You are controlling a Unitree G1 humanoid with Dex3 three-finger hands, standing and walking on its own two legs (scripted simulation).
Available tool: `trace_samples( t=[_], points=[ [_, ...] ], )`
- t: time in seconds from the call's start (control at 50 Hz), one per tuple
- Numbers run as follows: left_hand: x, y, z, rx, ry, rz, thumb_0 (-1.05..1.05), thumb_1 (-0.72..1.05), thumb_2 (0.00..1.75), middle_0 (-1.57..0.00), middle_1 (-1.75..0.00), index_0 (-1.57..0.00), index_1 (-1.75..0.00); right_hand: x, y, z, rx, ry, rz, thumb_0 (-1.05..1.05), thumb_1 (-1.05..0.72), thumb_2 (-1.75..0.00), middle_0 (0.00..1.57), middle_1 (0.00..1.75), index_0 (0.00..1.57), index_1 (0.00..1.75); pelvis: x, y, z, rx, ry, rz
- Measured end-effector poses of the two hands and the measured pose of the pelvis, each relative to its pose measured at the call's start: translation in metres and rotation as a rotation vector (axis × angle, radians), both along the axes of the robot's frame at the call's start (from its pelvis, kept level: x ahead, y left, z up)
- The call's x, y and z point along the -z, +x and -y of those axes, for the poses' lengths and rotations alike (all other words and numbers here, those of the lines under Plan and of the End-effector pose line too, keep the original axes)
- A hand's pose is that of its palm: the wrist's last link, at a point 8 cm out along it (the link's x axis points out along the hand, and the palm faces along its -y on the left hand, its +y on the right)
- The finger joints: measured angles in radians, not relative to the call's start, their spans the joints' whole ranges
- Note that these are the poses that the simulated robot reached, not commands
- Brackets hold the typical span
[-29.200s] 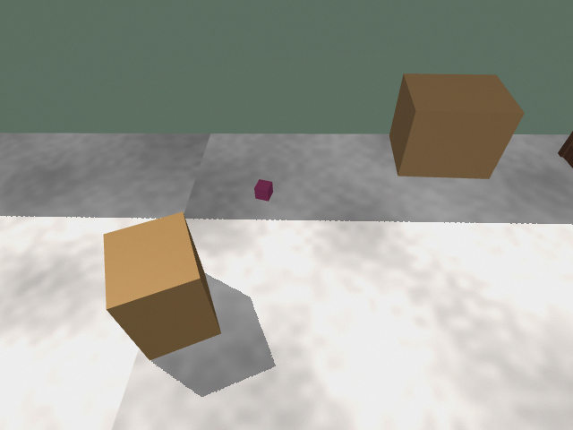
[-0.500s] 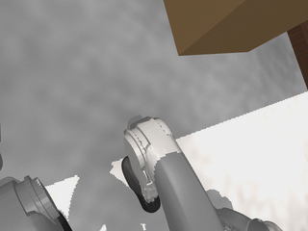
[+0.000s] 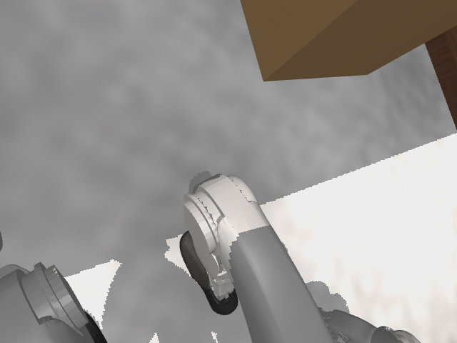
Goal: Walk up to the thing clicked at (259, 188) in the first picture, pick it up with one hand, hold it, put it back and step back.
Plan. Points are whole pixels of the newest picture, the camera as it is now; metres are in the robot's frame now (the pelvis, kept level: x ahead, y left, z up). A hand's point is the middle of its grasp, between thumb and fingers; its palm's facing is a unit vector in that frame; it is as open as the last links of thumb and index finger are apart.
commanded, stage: settle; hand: left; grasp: from above
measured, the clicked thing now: out of the picture +0.44 +0.27 -0.26
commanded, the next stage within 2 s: lift in 0.98 s
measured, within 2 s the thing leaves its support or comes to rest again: leaves its support in 0.40 s
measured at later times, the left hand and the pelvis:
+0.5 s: hand out of the picture +0.45 +0.26 -0.20, palm faces +0.04 -0.51 -0.86, open 9.6 cm; pelvis +0.00 +0.00 +0.02, yaw +2 degrees
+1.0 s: hand out of the picture +0.45 +0.26 -0.13, palm faces -0.04 -0.44 -0.90, open 7.5 cm; pelvis -0.02 -0.01 +0.05, yaw +1 degrees
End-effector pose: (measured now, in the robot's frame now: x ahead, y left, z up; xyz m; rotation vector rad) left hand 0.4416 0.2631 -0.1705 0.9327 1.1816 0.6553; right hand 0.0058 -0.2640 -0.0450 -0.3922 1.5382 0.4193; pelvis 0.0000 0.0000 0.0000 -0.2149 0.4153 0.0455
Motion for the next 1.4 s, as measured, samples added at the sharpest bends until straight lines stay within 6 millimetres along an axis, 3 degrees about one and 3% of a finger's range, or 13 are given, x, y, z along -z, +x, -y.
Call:
trace_samples(
  t=[0.4, 0.66, 0.9, 1.02, 1.12, 1.24, 1.4],
  points=[
    [-0.01, -0.001, 0.001, -0.074, -0.055, 0.045, 0.01, -0.01, 0.51, -0.69, -0.6, -0.7, -0.58, 0.003, 0.01, -0.001, 0.004, 0.023, -0.01, 0.0, -0.91, -0.9, 0.19, 0.3, 0.19, 0.3, -0.007, 0.001, -0.002, -0.017, 0.005, -0.002],
    [-0.067, 0.006, -0.013, -0.039, 0.048, 0.041, -0.03, 0.15, 0.44, -0.64, -0.49, -0.87, -0.58, 0.005, 0.016, 0.006, 0.089, 0.047, 0.007, 0.0, -0.9, -0.89, 0.19, 0.3, 0.19, 0.3, -0.029, -0.004, 0.001, -0.023, 0.035, -0.058],
    [-0.093, 0.003, -0.002, -0.024, 0.004, -0.001, -0.03, 0.15, 0.46, -0.64, -0.49, -0.95, -0.6, -0.016, -0.023, 0.023, 0.174, -0.015, -0.027, 0.0, -0.89, -0.89, 0.19, 0.3, 0.19, 0.3, -0.042, -0.014, 0.008, -0.004, 0.053, -0.085],
    [-0.103, 0.006, -0.007, 0.015, 0.053, 0.005, -0.04, 0.15, 0.44, -0.65, -0.48, -0.97, -0.58, -0.024, -0.043, 0.022, 0.228, -0.041, -0.052, 0.0, -0.89, -0.89, 0.19, 0.3, 0.19, 0.3, -0.047, -0.015, 0.009, 0.005, 0.057, -0.098],
    [-0.113, 0.004, -0.01, -0.009, 0.056, 0.003, -0.04, 0.15, 0.45, -0.65, -0.48, -0.98, -0.58, -0.027, -0.049, 0.016, 0.25, -0.035, -0.062, 0.0, -0.89, -0.89, 0.19, 0.3, 0.19, 0.3, -0.053, -0.014, 0.01, 0.005, 0.065, -0.115],
    [-0.124, 0.004, -0.008, -0.027, 0.005, 0.006, -0.03, 0.13, 0.47, -0.65, -0.48, -0.99, -0.59, -0.027, -0.043, 0.01, 0.262, -0.019, -0.05, 0.0, -0.89, -0.89, 0.19, 0.3, 0.19, 0.3, -0.058, -0.011, 0.01, 0.002, 0.071, -0.137],
    [-0.148, 0.0, -0.016, 0.013, 0.03, 0.008, -0.02, 0.12, 0.5, -0.65, -0.49, -1.0, -0.61, -0.017, -0.015, 0.011, 0.286, -0.005, 0.031, 0.0, -0.9, -0.89, 0.2, 0.3, 0.19, 0.3, -0.064, -0.007, 0.009, -0.003, 0.084, -0.163]
  ],
)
